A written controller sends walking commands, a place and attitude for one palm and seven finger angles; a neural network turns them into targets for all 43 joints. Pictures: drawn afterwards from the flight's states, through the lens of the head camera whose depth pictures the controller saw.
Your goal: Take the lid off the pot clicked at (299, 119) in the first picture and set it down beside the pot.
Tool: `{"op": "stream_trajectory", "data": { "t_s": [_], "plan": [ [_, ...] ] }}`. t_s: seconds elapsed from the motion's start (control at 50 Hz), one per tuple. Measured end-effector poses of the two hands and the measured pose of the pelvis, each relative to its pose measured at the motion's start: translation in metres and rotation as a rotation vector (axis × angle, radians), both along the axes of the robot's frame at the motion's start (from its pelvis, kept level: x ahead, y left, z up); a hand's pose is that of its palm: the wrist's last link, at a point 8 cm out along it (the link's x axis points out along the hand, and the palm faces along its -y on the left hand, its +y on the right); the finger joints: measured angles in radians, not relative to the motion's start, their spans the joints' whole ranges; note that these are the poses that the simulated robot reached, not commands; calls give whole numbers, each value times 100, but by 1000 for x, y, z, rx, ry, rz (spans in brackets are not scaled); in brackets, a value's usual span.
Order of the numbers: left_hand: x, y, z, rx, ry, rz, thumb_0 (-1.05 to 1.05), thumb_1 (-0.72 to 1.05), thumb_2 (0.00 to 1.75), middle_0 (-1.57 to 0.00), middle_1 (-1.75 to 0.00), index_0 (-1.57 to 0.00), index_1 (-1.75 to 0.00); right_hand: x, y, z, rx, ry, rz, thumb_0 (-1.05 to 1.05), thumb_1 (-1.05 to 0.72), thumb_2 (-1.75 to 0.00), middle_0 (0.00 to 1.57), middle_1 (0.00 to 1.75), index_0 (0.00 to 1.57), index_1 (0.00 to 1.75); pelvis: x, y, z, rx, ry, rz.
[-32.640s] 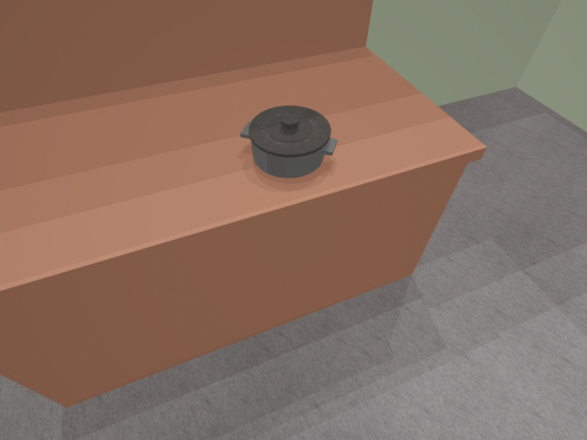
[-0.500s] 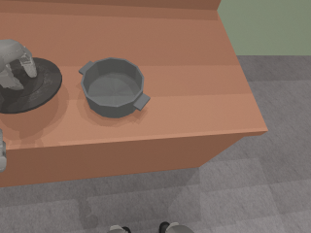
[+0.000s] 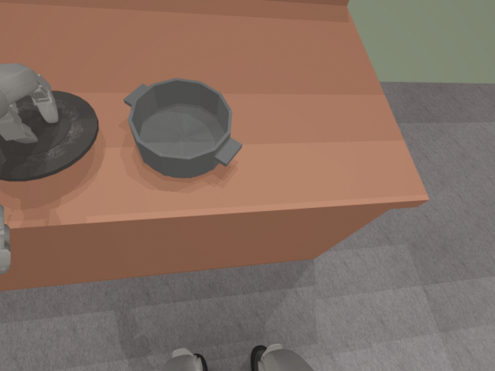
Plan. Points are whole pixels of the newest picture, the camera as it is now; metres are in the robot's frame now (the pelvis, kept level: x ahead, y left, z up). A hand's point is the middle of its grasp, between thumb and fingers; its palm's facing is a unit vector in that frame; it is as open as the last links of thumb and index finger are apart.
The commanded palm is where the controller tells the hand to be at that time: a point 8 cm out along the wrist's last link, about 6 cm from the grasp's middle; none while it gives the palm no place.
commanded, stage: lower the lid onto the table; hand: left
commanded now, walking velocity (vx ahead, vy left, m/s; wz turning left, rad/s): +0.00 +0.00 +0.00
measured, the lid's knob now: (28, 122) +0.53 +0.30 +0.01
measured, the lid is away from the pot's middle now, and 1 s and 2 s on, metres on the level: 0.24 0.24 0.24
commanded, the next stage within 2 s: open the fingers wide in 0.48 s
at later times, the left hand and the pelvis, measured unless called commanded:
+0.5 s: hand (36, 131) +0.51 +0.28 +0.01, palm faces -0.50 -0.09 -0.86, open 6.6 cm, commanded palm +0.58 +0.26 +0.06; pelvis -0.01 +0.00 -0.01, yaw -1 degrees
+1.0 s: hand (31, 150) +0.48 +0.29 +0.01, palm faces -0.49 -0.10 -0.86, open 6.7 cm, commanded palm +0.53 +0.27 +0.06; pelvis -0.01 +0.00 -0.01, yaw +0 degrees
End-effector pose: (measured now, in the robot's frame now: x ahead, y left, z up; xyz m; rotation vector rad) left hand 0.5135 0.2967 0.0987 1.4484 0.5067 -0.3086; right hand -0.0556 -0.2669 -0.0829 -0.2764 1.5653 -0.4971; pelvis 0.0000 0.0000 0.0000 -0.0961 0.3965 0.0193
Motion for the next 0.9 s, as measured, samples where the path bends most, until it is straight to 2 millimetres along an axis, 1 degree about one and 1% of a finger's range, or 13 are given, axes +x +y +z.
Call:
{"op": "stream_trajectory", "data": {
  "t_s": [0.24,0.6,0.66,0.72,0.9],
  "plan": [
    [0,-4,-18,12,16,-14,3,43,42,-69,-96,-74,-98,-13,4,-4,-7,17,-10,0,-90,-90,21,30,21,30,-7,2,-7,-8,19,-2],
    [8,-12,-34,7,-14,1,3,42,42,-69,-96,-74,-98,-29,11,-8,-2,49,-30,0,-90,-90,21,30,21,30,-12,2,-16,-17,49,-6],
    [2,-11,-37,-5,-37,11,4,43,42,-68,-96,-74,-98,-28,13,-10,26,51,-35,0,-90,-90,21,30,21,30,-12,2,-15,-13,44,-12],
    [-3,-11,-38,13,-25,5,5,44,42,-66,-97,-74,-98,-24,13,-12,44,54,-31,0,-90,-90,21,30,21,30,-12,2,-14,-12,38,-9],
    [-21,-7,-37,11,4,16,4,44,45,-63,-99,-70,-100,-2,5,-15,40,-11,1,0,-90,-90,21,30,21,30,-12,-1,-11,-8,14,1]
  ]
}}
